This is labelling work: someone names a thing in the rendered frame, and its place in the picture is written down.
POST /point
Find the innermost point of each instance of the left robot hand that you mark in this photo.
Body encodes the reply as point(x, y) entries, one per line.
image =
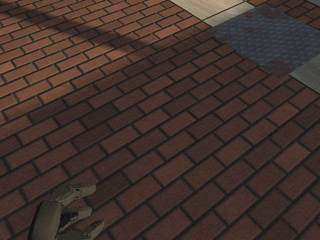
point(52, 215)

